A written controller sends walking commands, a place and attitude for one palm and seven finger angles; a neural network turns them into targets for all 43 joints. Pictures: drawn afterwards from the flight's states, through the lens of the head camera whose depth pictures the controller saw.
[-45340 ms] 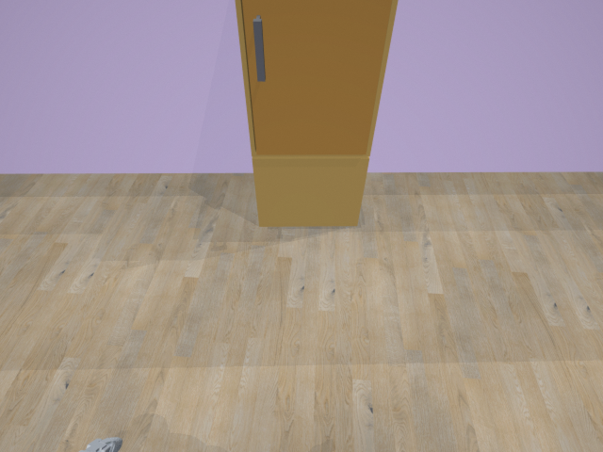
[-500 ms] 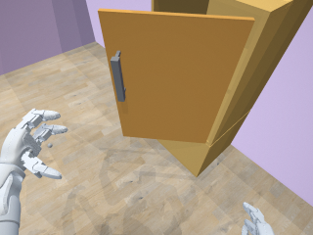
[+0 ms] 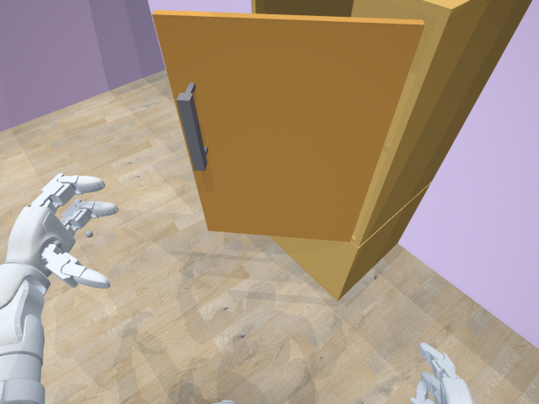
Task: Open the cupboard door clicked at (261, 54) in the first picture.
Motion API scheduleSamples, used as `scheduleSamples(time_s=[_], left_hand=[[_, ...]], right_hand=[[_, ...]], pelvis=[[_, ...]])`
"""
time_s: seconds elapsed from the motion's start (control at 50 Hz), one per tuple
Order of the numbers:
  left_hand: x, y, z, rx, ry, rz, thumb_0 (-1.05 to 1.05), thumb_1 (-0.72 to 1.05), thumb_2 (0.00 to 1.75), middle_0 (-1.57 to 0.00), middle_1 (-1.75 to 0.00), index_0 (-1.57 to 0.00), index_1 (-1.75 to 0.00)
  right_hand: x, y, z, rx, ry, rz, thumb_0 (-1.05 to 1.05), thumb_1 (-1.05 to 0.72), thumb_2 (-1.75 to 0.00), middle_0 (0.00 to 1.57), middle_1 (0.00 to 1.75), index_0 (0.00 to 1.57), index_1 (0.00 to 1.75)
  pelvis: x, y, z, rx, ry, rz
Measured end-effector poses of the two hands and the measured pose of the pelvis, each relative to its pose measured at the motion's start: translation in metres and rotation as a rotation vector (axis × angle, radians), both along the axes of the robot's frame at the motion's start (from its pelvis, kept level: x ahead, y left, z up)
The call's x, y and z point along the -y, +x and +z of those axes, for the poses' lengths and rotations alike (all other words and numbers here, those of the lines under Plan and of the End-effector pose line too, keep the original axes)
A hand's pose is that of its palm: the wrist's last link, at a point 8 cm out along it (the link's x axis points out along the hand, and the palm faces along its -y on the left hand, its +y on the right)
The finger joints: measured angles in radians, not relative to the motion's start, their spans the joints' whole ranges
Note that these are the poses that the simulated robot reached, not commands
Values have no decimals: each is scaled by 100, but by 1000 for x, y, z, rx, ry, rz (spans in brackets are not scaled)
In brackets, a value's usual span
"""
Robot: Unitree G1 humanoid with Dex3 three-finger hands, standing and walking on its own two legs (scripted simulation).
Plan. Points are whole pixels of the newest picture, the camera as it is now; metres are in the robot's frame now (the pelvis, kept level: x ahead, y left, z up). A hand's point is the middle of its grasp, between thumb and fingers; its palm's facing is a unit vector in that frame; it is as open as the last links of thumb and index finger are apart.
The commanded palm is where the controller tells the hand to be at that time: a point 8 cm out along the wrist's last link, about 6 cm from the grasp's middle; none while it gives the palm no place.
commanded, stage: move the hooked fingers beside the handle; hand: left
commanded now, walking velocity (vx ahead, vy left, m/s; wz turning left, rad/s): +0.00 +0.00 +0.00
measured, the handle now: (196, 128) +0.58 +0.19 +0.08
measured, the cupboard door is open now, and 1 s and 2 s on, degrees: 43 43 43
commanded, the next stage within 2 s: none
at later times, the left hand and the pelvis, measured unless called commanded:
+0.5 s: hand (125, 182) +0.41 +0.26 +0.10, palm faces -0.05 -1.00 +0.00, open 14.0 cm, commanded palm +0.39 +0.31 +0.09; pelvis +0.01 +0.03 +0.00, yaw -1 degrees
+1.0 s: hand (150, 155) +0.48 +0.24 +0.10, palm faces -0.04 -1.00 +0.00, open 14.0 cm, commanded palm +0.46 +0.29 +0.09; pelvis +0.01 +0.02 -0.01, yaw -1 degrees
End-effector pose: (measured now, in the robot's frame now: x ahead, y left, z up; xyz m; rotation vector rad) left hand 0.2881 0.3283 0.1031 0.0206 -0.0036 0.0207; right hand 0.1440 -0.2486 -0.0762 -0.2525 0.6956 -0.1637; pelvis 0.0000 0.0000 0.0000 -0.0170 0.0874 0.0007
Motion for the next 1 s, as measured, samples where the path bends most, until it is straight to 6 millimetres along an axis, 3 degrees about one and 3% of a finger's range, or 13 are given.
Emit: scheduleSamples(time_s=[0.4, 0.7, 0.84, 1.0], left_hand=[[6, 88, -5, -2, -12, -56, -1, -50, 30, -30, -120, -29, -120], [19, 134, -11, -25, -26, -41, -1, -50, 30, -30, -120, -30, -120], [18, 149, -6, -8, -2, -35, -1, -50, 30, -30, -120, -30, -120], [32, 172, -7, -37, -15, -56, -1, -50, 30, -30, -120, -29, -120]], right_hand=[[-2, -61, -16, -225, -31, -103, 2, -90, -90, 20, 30, 20, 30], [-17, -71, -22, -317, -7, -126, 1, -90, -90, 20, 30, 20, 30], [-12, -80, -26, -372, -15, -137, 1, -90, -90, 20, 30, 20, 30], [-2, -100, -33, -456, -27, -161, 1, -90, -90, 20, 30, 20, 30]], pelvis=[[-19, 6, -3, -69, -9, -20], [-29, 16, -5, -107, -11, -28], [-27, 16, -7, -125, -16, -25], [-22, 14, -11, -152, -15, -20]])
